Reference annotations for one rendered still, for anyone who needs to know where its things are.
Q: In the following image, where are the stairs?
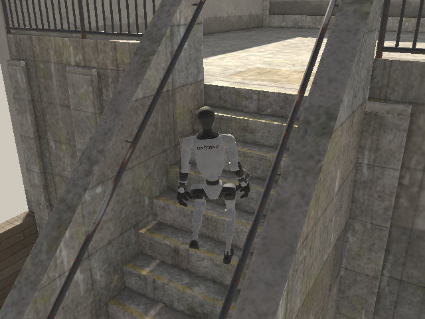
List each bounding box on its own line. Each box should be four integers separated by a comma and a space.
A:
107, 84, 308, 319

